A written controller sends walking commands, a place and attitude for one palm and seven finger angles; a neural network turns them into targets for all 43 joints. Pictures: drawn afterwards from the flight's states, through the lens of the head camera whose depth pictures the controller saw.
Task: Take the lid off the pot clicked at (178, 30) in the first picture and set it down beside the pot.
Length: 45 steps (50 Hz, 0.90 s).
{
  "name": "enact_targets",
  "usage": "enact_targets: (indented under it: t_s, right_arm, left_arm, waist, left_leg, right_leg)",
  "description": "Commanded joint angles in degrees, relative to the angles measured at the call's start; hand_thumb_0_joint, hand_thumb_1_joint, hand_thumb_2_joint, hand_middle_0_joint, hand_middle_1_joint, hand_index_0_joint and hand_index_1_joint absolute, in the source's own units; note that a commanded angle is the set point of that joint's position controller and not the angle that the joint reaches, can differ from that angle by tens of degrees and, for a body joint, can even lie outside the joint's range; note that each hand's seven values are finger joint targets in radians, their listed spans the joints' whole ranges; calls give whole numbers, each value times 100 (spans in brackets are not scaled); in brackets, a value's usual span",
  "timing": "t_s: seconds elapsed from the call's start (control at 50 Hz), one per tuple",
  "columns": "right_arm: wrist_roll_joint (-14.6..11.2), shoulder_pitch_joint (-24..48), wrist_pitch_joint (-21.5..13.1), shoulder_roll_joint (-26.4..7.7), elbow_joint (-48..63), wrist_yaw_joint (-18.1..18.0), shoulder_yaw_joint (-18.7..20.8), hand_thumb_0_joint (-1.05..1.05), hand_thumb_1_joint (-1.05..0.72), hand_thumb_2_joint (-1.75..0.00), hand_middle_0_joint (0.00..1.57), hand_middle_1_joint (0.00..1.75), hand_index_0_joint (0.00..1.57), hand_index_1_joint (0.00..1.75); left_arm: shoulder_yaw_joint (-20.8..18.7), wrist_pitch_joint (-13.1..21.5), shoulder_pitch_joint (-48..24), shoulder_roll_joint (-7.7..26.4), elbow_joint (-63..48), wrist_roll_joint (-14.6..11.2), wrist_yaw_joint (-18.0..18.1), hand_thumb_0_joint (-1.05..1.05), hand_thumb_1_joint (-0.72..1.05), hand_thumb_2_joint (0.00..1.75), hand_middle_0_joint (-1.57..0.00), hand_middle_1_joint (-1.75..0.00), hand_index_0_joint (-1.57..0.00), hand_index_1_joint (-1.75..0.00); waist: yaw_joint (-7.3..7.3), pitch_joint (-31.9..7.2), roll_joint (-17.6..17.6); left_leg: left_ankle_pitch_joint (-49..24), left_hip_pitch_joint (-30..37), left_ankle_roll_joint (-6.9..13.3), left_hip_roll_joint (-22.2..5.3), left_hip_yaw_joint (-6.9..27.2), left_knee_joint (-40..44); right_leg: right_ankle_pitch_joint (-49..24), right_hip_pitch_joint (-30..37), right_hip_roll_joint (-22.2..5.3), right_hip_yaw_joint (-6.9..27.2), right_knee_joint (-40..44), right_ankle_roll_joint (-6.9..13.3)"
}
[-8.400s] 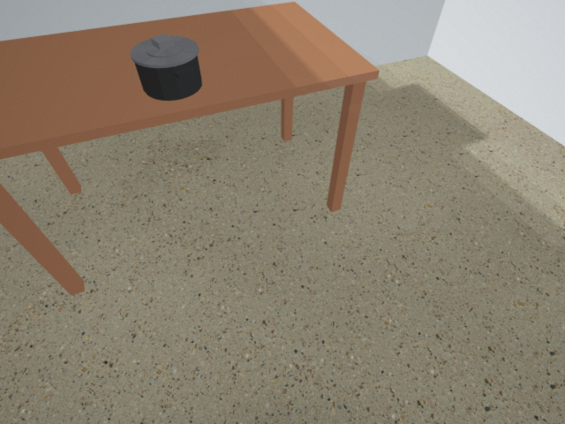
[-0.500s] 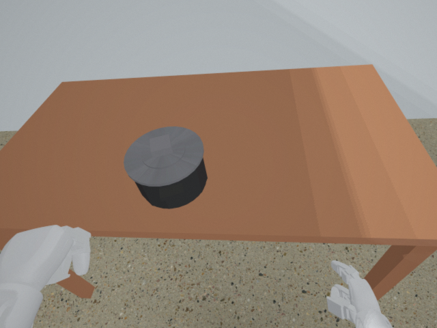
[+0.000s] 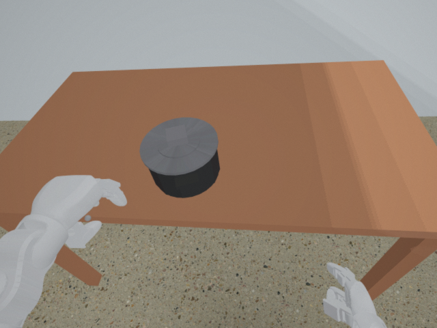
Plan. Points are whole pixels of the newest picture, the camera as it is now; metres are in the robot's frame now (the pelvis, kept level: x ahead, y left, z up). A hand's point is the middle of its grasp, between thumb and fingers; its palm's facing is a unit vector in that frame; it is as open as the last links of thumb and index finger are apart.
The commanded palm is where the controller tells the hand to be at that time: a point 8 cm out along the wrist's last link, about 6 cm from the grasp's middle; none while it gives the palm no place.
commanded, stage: reach forward and open the fingers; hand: left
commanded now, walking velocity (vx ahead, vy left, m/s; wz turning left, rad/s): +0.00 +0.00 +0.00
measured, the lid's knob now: (176, 135) +0.49 +0.16 +0.07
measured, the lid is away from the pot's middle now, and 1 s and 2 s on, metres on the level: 0.00 0.00 0.00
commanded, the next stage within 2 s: move the open hand above the knob in 0.34 s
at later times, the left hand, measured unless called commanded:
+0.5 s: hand (95, 186) +0.30 +0.25 +0.13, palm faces -0.15 -0.04 -0.99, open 10.2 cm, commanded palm +0.28 +0.24 +0.20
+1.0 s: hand (119, 167) +0.34 +0.22 +0.13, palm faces -0.24 -0.05 -0.97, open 10.2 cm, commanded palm +0.33 +0.23 +0.20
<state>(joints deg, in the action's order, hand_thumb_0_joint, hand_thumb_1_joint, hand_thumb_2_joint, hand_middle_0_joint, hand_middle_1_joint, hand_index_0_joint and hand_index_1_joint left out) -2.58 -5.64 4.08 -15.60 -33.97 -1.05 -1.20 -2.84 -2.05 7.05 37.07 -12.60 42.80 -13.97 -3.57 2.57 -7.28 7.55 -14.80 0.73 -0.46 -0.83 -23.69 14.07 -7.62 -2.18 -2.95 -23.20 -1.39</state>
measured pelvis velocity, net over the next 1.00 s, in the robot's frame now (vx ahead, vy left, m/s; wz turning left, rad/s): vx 0.01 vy -0.01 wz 0.01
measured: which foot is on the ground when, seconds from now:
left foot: down 0.00-1.00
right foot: down 0.00-1.00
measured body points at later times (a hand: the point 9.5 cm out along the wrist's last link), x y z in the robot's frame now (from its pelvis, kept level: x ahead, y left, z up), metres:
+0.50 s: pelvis -0.01 +0.00 +0.00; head +0.01 -0.04 +0.45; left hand +0.30 +0.25 +0.19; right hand +0.22 -0.20 -0.10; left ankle +0.06 +0.11 -0.74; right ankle -0.02 -0.14 -0.74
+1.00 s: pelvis +0.01 -0.01 +0.00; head +0.03 -0.05 +0.44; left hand +0.35 +0.22 +0.18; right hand +0.21 -0.24 -0.11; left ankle +0.06 +0.11 -0.74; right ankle -0.02 -0.14 -0.74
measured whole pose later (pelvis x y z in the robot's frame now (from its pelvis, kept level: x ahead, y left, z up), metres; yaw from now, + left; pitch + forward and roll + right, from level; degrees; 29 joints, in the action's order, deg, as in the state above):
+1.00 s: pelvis +0.01 -0.01 +0.00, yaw +0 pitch +0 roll +0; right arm -3.7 -5.5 5.7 -17.0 -33.9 0.0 -1.4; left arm 4.9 -8.6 -19.1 36.1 4.1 44.9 -23.2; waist -1.3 2.2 -6.8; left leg 8.3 -16.2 0.4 -0.3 -0.4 -24.8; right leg 15.9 -9.6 -2.3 -3.3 -25.8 -0.9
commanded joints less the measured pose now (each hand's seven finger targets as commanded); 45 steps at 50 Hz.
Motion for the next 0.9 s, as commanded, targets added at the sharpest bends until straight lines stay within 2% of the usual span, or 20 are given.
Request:
enact_targets:
  t_s: [0.0,0.08,0.1,0.12,0.18,0.2,0.24,0.28,0.3,0.32,0.38,0.4,0.44,0.48,0.5,0.54,0.64,0.7,0.84,0.88]
  right_arm:
    - [-5,1020,-302,-533,1053,19,178,0,-90,-90,20,30,20,30]
    - [-3,1113,-316,-557,1044,41,158,0,-90,-90,20,30,20,30]
    - [-14,1053,-292,-517,1030,36,146,0,-90,-90,20,30,20,30]
    - [-20,1019,-274,-549,994,34,143,0,-90,-90,20,30,20,30]
    - [-14,1135,-299,-554,1052,46,134,0,-90,-90,20,30,20,30]
    - [-12,1074,-285,-519,1032,37,125,0,-90,-90,20,30,20,30]
    - [-27,1047,-241,-565,1001,32,131,0,-90,-90,20,30,20,30]
    - [-36,1137,-263,-567,1035,37,109,0,-90,-90,20,30,20,30]
    - [-36,1117,-252,-532,1026,28,90,0,-90,-90,20,30,20,30]
    - [-40,1119,-256,-530,1003,8,95,0,-90,-90,20,30,20,30]
    - [-29,1118,-271,-573,1010,28,106,0,-90,-90,20,30,20,30]
    - [-17,1079,-242,-547,983,18,81,0,-90,-90,20,30,20,30]
    - [-49,1091,-202,-606,950,17,104,0,-90,-90,20,30,20,30]
    - [-92,1092,-208,-644,999,51,130,0,-90,-90,20,30,20,30]
    - [-68,1121,-204,-599,1042,49,92,0,-90,-90,20,30,20,30]
    - [-65,1135,-211,-631,1051,45,120,0,-90,-90,20,30,20,30]
    - [-83,1037,-177,-641,1000,37,126,0,-90,-90,20,30,20,30]
    - [-71,971,-205,-620,1003,40,129,0,-90,-90,20,30,20,30]
    - [-110,898,-124,-656,993,72,166,0,-90,-90,20,30,20,30]
    - [-130,879,-124,-699,977,78,183,0,-90,-90,20,30,20,30]
  left_arm:
    - [-754,-130,-1423,1238,-893,46,167,0,-24,133,-83,-12,-83,-12]
    - [-1006,-226,-1825,1577,-799,163,146,0,-28,136,-82,-8,-82,-8]
    - [-639,-237,-1952,1224,-696,112,102,0,-28,136,-82,-8,-82,-8]
    - [-698,-270,-2087,1330,-578,122,87,0,-28,137,-82,-8,-82,-8]
    - [-845,-327,-2357,1538,-715,192,75,0,-29,138,-82,-8,-82,-8]
    - [-605,-341,-2356,1307,-571,165,28,0,-29,139,-82,-8,-82,-8]
    - [-562,-405,-2546,1313,-421,159,-25,0,-29,140,-82,-8,-82,-8]
    - [-681,-453,-2819,1466,-403,221,-44,0,-30,140,-82,-8,-82,-8]
    - [-449,-417,-3078,1320,-555,204,-93,0,-30,141,-82,-8,-82,-8]
    - [-424,-429,-3160,1335,-453,221,-106,0,-30,141,-83,-8,-83,-8]
    - [-779,-458,-3197,1665,-412,263,-118,0,-30,142,-83,-8,-83,-8]
    - [-547,-474,-3211,1450,-222,255,-173,0,-30,142,-83,-8,-83,-8]
    - [-390,-670,-3342,1372,203,209,-261,0,-31,143,-83,-8,-83,-8]
    - [-518,-764,-3435,1482,147,189,-342,0,-31,143,-83,-8,-83,-8]
    - [-230,-761,-3534,1261,107,179,-444,0,-31,143,-83,-8,-83,-8]
    - [-413,-759,-3661,1540,-79,203,-514,0,-31,143,-83,-8,-83,-8]
    - [-349,-764,-4005,1532,307,225,-688,0,-31,143,-83,-8,-83,-8]
    - [-438,-651,-4050,1588,339,222,-709,0,-31,143,-83,-8,-83,-8]
    - [-214,-674,-4319,1381,691,229,-690,0,-31,143,-83,-8,-83,-8]
    - [-384,-689,-4422,1553,785,247,-650,0,-31,143,-83,-8,-83,-8]
  waist:
    - [-19,-1315,204]
    - [-73,-1326,219]
    - [3,-1318,182]
    - [-18,-1294,286]
    - [-55,-1446,142]
    - [-12,-1470,182]
    - [8,-1342,360]
    - [14,-1337,217]
    - [43,-1568,120]
    - [49,-1496,126]
    - [4,-1566,197]
    - [23,-1676,174]
    - [70,-1409,298]
    - [83,-1473,412]
    - [85,-1640,422]
    - [59,-1772,315]
    - [134,-1552,494]
    - [113,-1856,538]
    - [190,-1591,504]
    - [219,-1619,499]
  left_leg:
    - [-316,1098,150,94,192,345]
    - [-236,1117,140,86,256,360]
    - [-186,1104,139,70,240,403]
    - [-104,1088,119,67,267,445]
    - [-91,1150,133,82,281,398]
    - [-135,1135,142,85,243,404]
    - [-43,1062,117,67,269,440]
    - [-7,1090,132,96,268,383]
    - [-48,1169,134,104,275,422]
    - [5,1175,122,92,284,429]
    - [-188,1175,135,111,281,318]
    - [-260,1164,145,138,237,336]
    - [-142,1010,134,150,224,329]
    - [-221,1026,154,159,198,221]
    - [-330,1048,179,214,167,241]
    - [-474,1116,188,229,165,168]
    - [-405,1020,216,261,157,119]
    - [-615,1133,257,284,117,33]
    - [-523,1028,244,274,78,40]
    - [-498,1037,254,267,96,-29]
  right_leg:
    - [-373,-321,278,-97,411,204]
    - [-302,-397,318,-41,386,247]
    - [-231,-403,295,-108,388,226]
    - [-181,-448,281,-119,412,210]
    - [-198,-407,322,-46,348,265]
    - [-197,-380,292,-88,363,244]
    - [-148,-448,283,-109,393,223]
    - [-137,-494,325,-60,354,266]
    - [-134,-400,304,-95,340,249]
    - [-97,-472,284,-92,362,237]
    - [-274,-397,320,-54,313,285]
    - [-304,-339,302,-90,313,266]
    - [-310,-463,266,-78,332,233]
    - [-440,-426,295,-52,289,255]
    - [-552,-318,270,-80,271,233]
    - [-749,-261,237,-38,235,219]
    - [-811,-368,237,-59,247,191]
    - [-1035,-206,242,-46,178,208]
    - [-1036,-374,223,-56,203,190]
    - [-1030,-374,258,-26,179,226]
